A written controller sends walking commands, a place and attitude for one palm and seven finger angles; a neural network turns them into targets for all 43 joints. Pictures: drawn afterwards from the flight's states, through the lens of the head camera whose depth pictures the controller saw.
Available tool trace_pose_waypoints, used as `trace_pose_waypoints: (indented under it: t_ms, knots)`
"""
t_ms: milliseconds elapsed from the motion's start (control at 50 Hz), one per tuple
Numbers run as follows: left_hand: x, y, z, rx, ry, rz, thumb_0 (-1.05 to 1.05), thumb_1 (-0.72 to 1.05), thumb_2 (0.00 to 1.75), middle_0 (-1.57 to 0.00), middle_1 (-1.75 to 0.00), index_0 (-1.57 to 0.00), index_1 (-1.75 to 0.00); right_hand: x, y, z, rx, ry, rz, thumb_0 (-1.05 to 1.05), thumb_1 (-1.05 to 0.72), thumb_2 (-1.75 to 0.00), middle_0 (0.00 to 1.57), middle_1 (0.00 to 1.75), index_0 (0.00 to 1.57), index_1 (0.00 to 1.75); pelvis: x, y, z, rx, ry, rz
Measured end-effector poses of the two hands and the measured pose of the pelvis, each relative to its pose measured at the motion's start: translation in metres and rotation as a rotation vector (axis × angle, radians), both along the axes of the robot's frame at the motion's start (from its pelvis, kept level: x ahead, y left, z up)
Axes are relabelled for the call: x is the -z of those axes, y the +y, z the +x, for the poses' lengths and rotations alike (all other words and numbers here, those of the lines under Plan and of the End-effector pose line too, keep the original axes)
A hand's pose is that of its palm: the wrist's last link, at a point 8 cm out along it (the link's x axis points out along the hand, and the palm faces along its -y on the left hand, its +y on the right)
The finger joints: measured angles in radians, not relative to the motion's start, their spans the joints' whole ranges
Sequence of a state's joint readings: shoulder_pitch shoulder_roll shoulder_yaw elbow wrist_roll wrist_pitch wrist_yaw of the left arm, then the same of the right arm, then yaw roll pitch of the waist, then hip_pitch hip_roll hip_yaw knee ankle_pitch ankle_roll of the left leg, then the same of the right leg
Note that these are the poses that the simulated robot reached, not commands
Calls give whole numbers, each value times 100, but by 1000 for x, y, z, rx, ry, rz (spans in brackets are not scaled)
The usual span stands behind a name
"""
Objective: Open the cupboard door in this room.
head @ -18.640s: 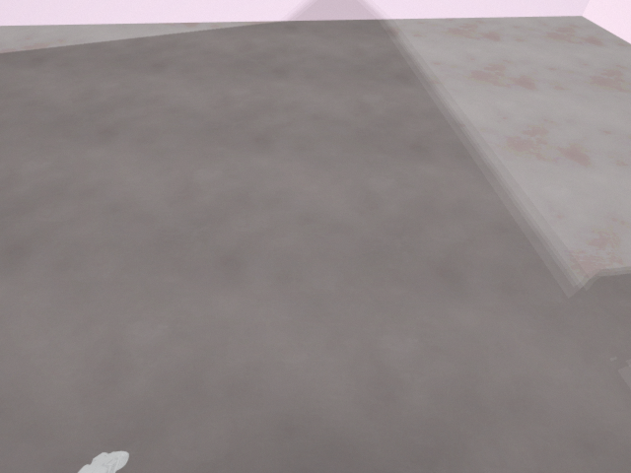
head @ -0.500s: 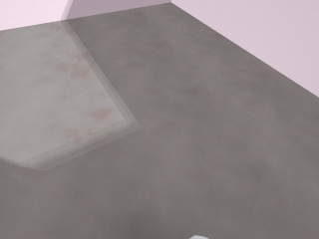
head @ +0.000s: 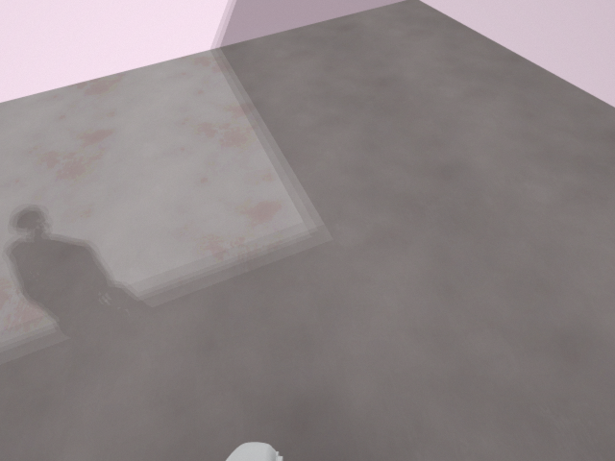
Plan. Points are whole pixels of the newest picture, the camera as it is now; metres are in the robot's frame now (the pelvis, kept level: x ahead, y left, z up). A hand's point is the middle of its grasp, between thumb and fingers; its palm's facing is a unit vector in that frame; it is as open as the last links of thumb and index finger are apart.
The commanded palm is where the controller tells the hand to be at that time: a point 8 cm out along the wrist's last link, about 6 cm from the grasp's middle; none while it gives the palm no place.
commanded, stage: turn or walk to find it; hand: left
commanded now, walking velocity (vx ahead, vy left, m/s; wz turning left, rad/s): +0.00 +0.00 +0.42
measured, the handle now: out of the picture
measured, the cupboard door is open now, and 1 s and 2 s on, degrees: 0 0 0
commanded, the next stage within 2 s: none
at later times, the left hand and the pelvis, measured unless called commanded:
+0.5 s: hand out of the picture -0.04 +0.28 -0.18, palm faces +0.27 -0.93 -0.24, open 7.4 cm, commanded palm none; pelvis -0.03 +0.06 +0.00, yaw +11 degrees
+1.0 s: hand out of the picture -0.03 +0.19 -0.14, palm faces +0.41 -0.87 -0.28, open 7.4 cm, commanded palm none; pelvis -0.03 -0.01 +0.00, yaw +24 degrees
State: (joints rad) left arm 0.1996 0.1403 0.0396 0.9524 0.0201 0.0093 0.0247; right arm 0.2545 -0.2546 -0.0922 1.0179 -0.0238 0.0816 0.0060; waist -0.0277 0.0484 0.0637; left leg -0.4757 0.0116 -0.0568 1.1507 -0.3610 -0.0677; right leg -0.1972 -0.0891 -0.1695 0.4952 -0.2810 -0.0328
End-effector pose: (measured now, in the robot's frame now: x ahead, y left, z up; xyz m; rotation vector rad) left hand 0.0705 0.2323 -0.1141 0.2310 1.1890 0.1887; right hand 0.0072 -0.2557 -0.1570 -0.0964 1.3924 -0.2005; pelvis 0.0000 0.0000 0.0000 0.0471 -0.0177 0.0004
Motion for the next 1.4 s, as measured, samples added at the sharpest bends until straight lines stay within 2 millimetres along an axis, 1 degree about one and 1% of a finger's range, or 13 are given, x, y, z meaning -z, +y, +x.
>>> trace_pose_waypoints:
  t_ms: [140,260,340,460,560,660,760,840,1000,1120,1200,1320,1400]
  knots:
    - [14,24,-61,-112,80,-21,1,91,90,-20,-30,-20,-30,-9,15,44,-129,-44,-35,1,-91,-90,20,30,19,30,2,13,-10,-63,10,-9]
    - [44,61,-117,-221,159,-55,1,90,90,-20,-30,-20,-30,-19,53,97,-255,-184,-84,1,-91,-90,20,30,19,30,17,42,-20,-126,10,-44]
    - [46,79,-137,-264,205,-61,1,91,90,-20,-30,-20,-30,-35,79,111,-308,-240,-92,0,-91,-90,20,30,19,30,11,53,-25,-142,-2,-51]
    - [33,91,-132,-286,145,-67,1,91,90,-19,-30,-19,-30,-43,100,109,-349,-237,-77,0,-91,-90,20,30,20,30,-1,61,-30,-188,3,-72]
    - [26,92,-118,-288,92,-51,1,91,90,-19,-30,-19,-30,-37,102,95,-349,-204,-49,0,-91,-90,20,30,20,30,-2,58,-33,-220,12,-62]
    - [20,80,-97,-281,39,-31,1,91,90,-19,-30,-19,-30,-23,86,72,-337,-134,-25,0,-91,-90,20,30,20,30,1,44,-34,-258,22,-50]
    - [12,55,-78,-275,-31,-2,1,91,90,-19,-30,-20,-30,-1,57,54,-330,-61,2,0,-91,-90,20,30,20,30,9,21,-34,-299,33,-28]
    - [3,31,-83,-290,-60,19,1,91,90,-20,-30,-20,-30,9,35,52,-339,-23,17,1,-91,-90,20,30,20,30,9,4,-35,-339,20,-20]
    - [-5,-2,-125,-407,-20,9,1,90,90,-20,-30,-20,-30,3,15,70,-418,-7,15,1,-91,-90,20,30,19,30,-1,-13,-34,-425,7,7]
    - [2,-11,-170,-507,27,-2,0,91,90,-20,-30,-20,-30,-2,24,93,-513,-9,-5,1,-91,-90,20,30,19,30,0,-14,-38,-485,9,6]
    - [11,-15,-208,-573,79,-28,0,91,90,-20,-30,-20,-30,-6,49,116,-592,-56,-12,1,-91,-90,20,30,19,30,2,-9,-46,-522,10,-3]
    - [39,-11,-272,-681,150,-84,1,90,90,-20,-30,-20,-30,-16,107,150,-720,-193,-23,1,-91,-90,20,30,19,30,15,11,-63,-585,2,-44]
    - [48,-4,-298,-728,192,-108,1,91,90,-20,-30,-20,-30,-29,139,154,-778,-262,-19,0,-91,-90,20,30,19,30,14,19,-73,-606,-9,-41]
